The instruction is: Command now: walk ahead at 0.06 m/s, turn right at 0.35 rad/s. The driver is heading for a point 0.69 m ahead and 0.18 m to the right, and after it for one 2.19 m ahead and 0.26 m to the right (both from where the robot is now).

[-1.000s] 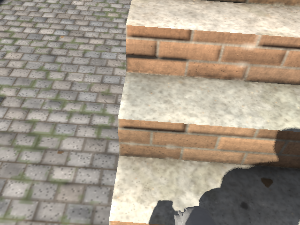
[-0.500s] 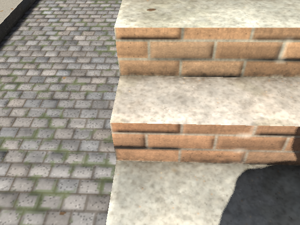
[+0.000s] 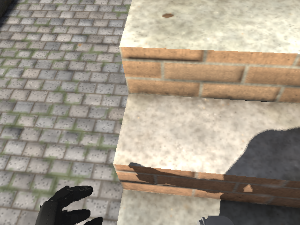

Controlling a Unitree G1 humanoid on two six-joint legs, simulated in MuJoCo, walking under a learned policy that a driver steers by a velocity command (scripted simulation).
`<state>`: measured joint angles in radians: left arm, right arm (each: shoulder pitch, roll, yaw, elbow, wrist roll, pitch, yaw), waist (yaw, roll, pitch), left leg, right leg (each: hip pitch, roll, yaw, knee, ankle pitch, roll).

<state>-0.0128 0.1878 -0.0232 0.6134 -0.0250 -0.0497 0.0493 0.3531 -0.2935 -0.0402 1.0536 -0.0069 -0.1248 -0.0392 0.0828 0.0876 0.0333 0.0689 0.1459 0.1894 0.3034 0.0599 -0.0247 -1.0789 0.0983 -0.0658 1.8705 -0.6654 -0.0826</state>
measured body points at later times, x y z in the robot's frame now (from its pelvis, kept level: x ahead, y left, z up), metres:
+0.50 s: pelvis +0.07 -0.02 +0.16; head +0.09 -0.03 +0.61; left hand +0.08 +0.25 +0.05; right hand +0.24 -0.24 +0.05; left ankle -0.05 +0.12 -0.58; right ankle +0.04 -0.16 -0.23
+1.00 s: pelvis +0.12 -0.10 +0.29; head +0.07 -0.11 +0.73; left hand +0.40 +0.00 +0.24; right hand +0.09 -0.34 +0.14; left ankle +0.16 +0.00 -0.23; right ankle +0.18 -0.21 -0.39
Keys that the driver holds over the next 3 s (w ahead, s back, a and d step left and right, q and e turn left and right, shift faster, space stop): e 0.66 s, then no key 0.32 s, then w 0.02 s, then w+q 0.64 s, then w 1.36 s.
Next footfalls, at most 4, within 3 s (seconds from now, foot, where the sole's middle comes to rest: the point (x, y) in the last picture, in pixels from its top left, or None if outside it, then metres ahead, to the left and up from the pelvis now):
0.08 left None -0.11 0.17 -0.55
0.32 left None -0.01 0.12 -0.62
0.66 right None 0.17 -0.18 -0.43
1.16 left None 0.19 0.02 -0.43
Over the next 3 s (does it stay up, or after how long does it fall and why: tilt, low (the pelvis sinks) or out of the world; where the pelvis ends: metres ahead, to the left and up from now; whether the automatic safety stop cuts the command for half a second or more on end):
stays up -0.73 0.04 -0.34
